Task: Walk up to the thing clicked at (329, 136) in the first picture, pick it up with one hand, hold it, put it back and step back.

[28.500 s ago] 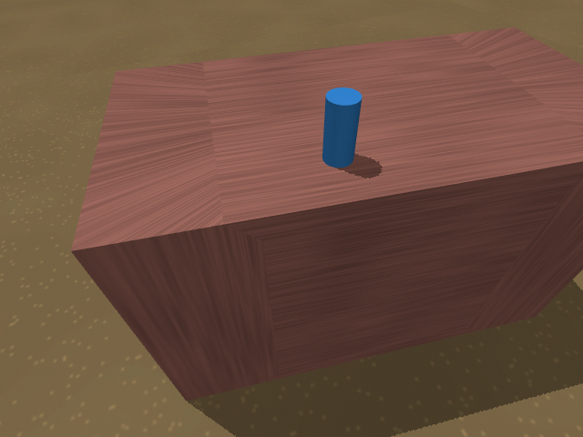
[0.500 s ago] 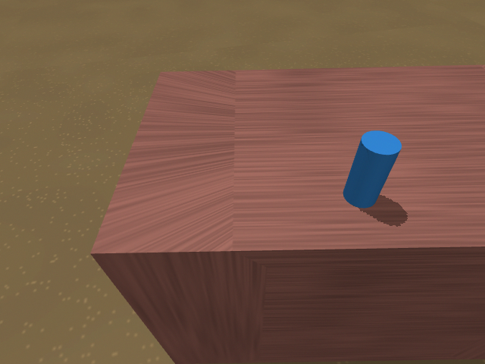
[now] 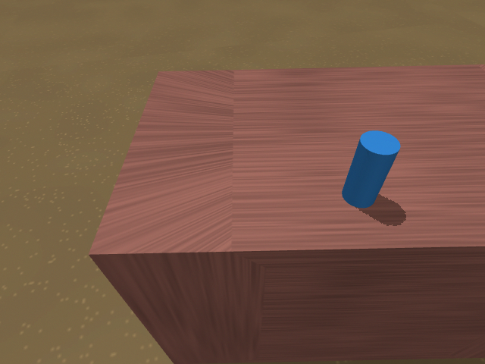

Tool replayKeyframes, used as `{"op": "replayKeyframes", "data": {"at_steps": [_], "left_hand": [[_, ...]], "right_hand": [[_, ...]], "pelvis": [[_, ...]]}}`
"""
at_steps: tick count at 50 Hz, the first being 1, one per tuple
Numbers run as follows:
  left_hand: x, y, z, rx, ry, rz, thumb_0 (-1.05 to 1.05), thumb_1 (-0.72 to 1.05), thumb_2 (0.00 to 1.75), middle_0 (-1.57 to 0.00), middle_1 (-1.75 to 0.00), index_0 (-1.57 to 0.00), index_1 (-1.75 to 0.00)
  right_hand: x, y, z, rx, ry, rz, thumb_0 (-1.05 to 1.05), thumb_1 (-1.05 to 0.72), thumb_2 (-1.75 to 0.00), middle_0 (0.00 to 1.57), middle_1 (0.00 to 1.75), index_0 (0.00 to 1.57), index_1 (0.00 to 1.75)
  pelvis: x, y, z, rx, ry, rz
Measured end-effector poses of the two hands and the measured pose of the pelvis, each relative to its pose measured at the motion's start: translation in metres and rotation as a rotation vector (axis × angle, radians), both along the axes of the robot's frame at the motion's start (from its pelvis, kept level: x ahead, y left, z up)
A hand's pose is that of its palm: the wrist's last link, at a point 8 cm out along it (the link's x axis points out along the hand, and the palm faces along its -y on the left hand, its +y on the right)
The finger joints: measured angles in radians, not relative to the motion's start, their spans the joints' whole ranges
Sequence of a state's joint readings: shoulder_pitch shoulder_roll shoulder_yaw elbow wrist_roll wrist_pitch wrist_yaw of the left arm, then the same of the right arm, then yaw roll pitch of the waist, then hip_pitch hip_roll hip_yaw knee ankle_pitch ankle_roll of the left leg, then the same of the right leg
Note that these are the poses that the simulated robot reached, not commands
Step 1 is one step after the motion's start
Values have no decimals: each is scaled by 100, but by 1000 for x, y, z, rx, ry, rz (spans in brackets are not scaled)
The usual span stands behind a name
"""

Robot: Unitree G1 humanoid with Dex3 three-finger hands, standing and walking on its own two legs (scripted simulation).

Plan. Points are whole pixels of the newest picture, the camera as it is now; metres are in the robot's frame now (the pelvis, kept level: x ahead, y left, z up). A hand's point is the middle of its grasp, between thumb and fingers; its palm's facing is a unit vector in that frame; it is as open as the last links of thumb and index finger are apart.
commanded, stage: stand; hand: right
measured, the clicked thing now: (368, 171) +0.44 -0.22 +0.09
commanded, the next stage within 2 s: step back in 0.22 s
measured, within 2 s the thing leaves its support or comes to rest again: neither
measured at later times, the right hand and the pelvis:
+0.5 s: hand out of the picture +0.04 -0.25 -0.16, palm faces +0.00 +0.91 -0.41, open 7.3 cm; pelvis -0.05 +0.03 -0.02, yaw +0 degrees
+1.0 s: hand out of the picture -0.06 -0.24 -0.18, palm faces +0.07 +0.92 -0.38, open 7.4 cm; pelvis -0.14 +0.03 -0.03, yaw -5 degrees
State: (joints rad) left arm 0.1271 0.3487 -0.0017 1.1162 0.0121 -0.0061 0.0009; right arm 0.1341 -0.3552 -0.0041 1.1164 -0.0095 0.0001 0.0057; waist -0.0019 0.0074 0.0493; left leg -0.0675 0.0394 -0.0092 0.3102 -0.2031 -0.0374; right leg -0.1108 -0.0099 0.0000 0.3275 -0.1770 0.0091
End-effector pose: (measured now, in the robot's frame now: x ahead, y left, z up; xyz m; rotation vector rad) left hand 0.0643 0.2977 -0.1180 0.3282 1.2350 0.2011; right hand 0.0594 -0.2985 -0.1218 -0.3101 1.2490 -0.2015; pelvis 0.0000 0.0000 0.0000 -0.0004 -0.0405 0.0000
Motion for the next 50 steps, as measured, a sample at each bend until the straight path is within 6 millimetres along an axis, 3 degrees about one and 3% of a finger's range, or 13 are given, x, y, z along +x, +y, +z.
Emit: {"op": "replayKeyframes", "data": {"at_steps": [12, 20, 25, 30, 34, 40, 50], "left_hand": [[1, 2, 0, -1, -3, 6, 0, 90, 90, -20, -29, -21, -30], [1, 22, -4, 31, -28, 9, 0, 90, 90, -20, -30, -21, -30], [9, 45, -15, 38, -67, -41, 0, 90, 90, -20, -30, -21, -30], [14, 60, -26, 28, -106, -50, 0, 90, 90, -20, -29, -21, -30], [1, 59, -24, 12, -85, -63, 0, 90, 90, -20, -29, -20, -30], [-32, 55, -23, 7, -33, -97, 0, 90, 90, -20, -29, -20, -30], [-88, 34, -9, 43, -51, -113, 0, 90, 90, -20, -29, -21, -30]], "right_hand": [[-1, 1, -1, 4, 2, -3, 0, -90, -89, 20, 30, 21, 30], [-5, -6, -5, -32, -7, -12, 0, -90, -89, 20, 30, 21, 30], [-27, 3, -2, -79, -14, -17, 0, -90, -89, 20, 30, 21, 30], [-67, 21, 1, -109, 36, -17, 0, -90, -89, 20, 30, 21, 30], [-90, 33, 10, -110, 55, -37, 0, -90, -89, 20, 30, 21, 30], [-107, 38, 8, -100, -4, -60, 0, -90, -89, 20, 30, 21, 30], [-134, 15, -17, -42, -70, -72, 0, -90, -89, 20, 30, 21, 30]], "pelvis": [[-1, 1, -1, 1, 4, -1], [-30, 11, -11, -2, 7, -3], [-48, 33, -22, 1, 18, 0], [-67, 48, -27, -7, 8, -3], [-78, 52, -17, -20, 19, -21], [-97, 54, -16, -20, 10, -61], [-142, 33, -26, -6, -12, -79]]}}
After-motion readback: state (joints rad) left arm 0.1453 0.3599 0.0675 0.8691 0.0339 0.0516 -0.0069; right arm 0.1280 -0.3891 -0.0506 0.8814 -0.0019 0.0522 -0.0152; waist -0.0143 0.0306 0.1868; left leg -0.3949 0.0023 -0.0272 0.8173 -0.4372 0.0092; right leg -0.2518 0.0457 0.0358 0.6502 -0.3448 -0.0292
